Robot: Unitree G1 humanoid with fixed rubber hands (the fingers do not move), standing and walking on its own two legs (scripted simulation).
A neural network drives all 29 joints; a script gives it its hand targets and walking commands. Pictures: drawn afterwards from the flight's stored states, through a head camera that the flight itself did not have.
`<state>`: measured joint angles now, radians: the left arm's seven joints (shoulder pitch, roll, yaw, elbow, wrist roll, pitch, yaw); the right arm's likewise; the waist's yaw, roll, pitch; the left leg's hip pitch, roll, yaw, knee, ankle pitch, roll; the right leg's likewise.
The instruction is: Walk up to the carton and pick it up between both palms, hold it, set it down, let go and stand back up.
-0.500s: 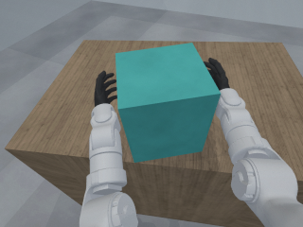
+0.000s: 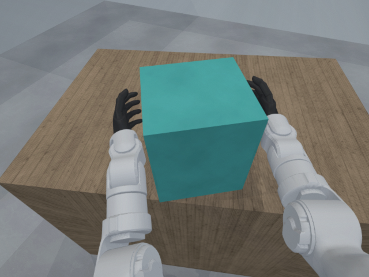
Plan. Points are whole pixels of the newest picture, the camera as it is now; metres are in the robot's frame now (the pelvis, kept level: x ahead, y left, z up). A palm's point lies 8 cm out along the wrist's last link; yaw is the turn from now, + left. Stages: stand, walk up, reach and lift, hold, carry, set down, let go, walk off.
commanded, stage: reach and lift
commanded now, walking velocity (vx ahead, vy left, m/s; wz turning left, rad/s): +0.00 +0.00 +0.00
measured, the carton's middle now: (194, 132) +0.42 +0.04 +0.08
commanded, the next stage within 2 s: none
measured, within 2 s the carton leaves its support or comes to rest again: leaves its support in 0.28 s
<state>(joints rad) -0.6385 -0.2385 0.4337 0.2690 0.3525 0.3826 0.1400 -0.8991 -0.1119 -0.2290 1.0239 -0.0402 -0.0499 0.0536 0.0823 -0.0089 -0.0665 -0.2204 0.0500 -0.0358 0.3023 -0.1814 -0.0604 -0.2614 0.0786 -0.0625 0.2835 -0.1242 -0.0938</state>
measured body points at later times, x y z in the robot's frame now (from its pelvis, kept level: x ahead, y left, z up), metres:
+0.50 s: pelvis -0.02 +0.00 +0.00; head -0.03 +0.01 +0.45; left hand +0.36 +0.19 +0.16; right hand +0.42 -0.11 +0.15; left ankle -0.02 +0.16 -0.75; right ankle +0.01 -0.06 -0.75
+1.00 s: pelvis -0.03 +0.02 +0.00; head -0.08 +0.04 +0.45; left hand +0.36 +0.20 +0.21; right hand +0.39 -0.10 +0.19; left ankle -0.02 +0.16 -0.75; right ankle +0.01 -0.06 -0.75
